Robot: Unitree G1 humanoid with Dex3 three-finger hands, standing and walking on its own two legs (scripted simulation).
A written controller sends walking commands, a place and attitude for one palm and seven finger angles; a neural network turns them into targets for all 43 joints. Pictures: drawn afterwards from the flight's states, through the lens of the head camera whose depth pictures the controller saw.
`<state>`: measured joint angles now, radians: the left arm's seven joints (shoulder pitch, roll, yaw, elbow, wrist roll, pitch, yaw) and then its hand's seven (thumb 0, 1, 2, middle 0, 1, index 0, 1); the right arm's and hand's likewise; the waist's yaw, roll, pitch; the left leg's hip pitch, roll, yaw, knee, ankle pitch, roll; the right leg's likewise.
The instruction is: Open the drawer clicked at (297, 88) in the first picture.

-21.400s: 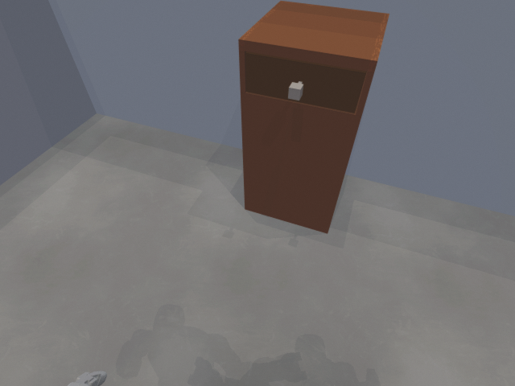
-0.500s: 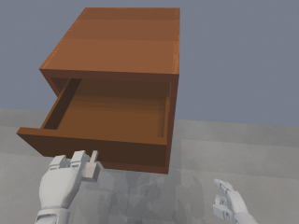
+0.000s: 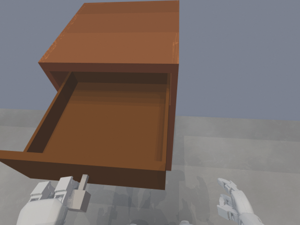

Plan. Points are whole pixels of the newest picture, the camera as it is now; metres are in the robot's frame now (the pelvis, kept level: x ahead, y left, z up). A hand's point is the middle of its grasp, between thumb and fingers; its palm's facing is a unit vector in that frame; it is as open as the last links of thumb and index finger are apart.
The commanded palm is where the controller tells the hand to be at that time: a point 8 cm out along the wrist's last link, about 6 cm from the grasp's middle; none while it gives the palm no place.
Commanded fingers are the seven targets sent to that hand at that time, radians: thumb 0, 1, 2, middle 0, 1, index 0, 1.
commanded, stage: pull the drawer open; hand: left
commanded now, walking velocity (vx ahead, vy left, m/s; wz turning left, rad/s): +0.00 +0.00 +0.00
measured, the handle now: (80, 191) +0.19 +0.19 +0.03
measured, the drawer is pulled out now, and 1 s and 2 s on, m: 0.30 0.30 0.30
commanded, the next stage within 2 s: open the thumb to release the handle in 0.14 s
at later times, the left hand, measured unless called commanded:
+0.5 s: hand (49, 219) +0.13 +0.25 +0.02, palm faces -0.03 -0.10 -0.99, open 7.0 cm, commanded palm +0.11 +0.24 +0.07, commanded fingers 0.00 -0.08 0.48 -0.33 -1.25 -0.33 -1.25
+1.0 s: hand (62, 215) +0.14 +0.22 +0.02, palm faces +0.03 -0.13 -0.99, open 13.8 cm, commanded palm +0.12 +0.22 +0.07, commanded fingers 0.00 -0.50 0.30 -0.30 -1.20 -0.30 -1.20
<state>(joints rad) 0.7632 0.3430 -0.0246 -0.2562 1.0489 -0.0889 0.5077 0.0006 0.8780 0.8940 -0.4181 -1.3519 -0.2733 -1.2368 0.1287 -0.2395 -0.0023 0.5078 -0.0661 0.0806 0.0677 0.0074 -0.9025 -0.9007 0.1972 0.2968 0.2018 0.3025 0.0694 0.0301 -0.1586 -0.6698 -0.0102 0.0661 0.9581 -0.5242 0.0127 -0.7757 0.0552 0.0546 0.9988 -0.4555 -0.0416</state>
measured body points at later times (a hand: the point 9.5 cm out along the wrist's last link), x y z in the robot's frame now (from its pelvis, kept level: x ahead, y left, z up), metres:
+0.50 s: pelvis -0.01 +0.00 +0.00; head +0.04 -0.03 +0.45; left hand +0.13 +0.25 +0.07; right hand +0.20 -0.22 -0.10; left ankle -0.03 +0.11 -0.68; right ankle +0.02 -0.09 -0.68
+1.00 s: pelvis -0.02 +0.01 +0.00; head +0.03 -0.02 +0.45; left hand +0.13 +0.22 +0.07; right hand +0.20 -0.19 -0.10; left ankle -0.03 +0.11 -0.68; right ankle +0.02 -0.09 -0.68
